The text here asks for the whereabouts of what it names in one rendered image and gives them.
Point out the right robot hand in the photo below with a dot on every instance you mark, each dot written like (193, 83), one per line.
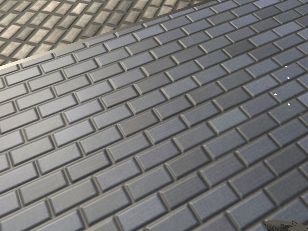
(284, 225)

